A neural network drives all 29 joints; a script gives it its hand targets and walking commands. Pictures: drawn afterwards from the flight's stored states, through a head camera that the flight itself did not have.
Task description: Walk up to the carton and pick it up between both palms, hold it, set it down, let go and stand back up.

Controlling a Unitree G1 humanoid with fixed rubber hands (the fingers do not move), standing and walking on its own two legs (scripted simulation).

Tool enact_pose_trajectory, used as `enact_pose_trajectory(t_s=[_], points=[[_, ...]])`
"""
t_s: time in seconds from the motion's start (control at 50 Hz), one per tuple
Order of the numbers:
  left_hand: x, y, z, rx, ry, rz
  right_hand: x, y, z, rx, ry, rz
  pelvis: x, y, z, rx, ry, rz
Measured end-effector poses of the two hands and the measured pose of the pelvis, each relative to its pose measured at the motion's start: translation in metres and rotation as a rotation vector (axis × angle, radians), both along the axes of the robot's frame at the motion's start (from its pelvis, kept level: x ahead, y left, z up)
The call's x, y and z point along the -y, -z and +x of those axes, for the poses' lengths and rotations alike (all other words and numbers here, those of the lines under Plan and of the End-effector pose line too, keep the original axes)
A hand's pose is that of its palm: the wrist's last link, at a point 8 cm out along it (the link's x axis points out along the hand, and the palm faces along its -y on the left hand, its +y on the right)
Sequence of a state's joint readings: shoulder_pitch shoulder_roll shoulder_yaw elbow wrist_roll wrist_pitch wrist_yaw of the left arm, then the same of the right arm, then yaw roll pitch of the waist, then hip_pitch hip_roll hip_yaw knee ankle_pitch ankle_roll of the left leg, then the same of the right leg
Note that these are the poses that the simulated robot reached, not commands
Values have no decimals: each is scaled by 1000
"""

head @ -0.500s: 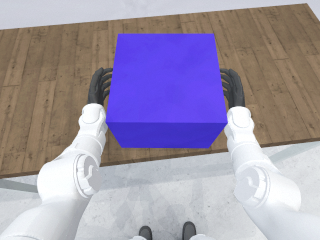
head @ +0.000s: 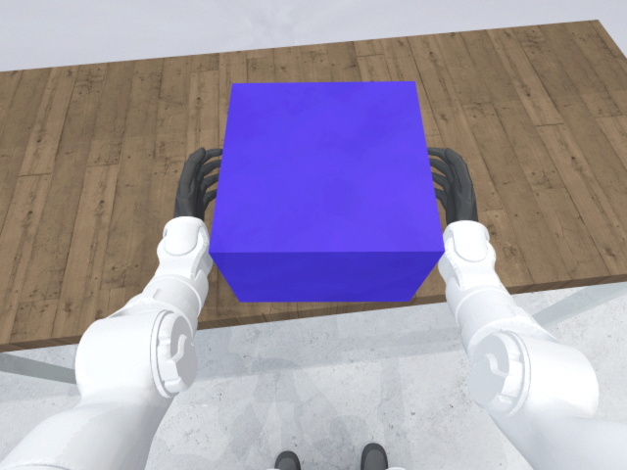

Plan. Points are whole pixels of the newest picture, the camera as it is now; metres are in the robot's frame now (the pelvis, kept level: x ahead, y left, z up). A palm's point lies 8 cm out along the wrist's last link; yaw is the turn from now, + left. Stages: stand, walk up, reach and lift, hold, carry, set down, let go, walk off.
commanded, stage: reach and lift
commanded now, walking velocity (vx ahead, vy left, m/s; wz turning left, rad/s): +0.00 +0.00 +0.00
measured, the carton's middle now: (323, 196) +0.48 +0.01 -0.03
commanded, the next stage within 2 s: none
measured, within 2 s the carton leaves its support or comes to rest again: leaves its support in 0.48 s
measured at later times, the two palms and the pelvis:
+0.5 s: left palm (188, 237) +0.39 +0.18 +0.03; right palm (469, 236) +0.38 -0.17 +0.03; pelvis -0.03 +0.00 +0.00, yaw +0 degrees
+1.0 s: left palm (177, 215) +0.39 +0.18 +0.08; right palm (487, 216) +0.38 -0.17 +0.08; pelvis -0.02 +0.00 +0.01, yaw +1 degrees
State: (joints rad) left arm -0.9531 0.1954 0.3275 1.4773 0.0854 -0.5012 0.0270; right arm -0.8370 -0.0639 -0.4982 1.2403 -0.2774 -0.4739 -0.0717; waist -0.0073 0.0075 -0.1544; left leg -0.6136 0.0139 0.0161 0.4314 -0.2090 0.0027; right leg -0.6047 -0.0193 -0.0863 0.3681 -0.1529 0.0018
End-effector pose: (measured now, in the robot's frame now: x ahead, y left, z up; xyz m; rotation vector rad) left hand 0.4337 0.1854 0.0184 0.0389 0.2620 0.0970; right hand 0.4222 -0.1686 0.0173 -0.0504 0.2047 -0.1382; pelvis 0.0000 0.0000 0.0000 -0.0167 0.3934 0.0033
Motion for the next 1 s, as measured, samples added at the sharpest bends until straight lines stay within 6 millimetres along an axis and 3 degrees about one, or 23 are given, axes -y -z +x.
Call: enact_pose_trajectory(t_s=[0.52,0.78,1.0], points=[[3,-10,-47,-39,-11,15,3,-9,-44,-46,-7,7,1,0,-26,68,-2,-3],[6,-49,-44,24,-12,29,5,-44,-40,14,-2,38,-1,-2,-27,118,-2,0],[6,-57,-43,24,6,27,5,-59,-43,6,15,53,0,-8,-17,178,-15,0]])
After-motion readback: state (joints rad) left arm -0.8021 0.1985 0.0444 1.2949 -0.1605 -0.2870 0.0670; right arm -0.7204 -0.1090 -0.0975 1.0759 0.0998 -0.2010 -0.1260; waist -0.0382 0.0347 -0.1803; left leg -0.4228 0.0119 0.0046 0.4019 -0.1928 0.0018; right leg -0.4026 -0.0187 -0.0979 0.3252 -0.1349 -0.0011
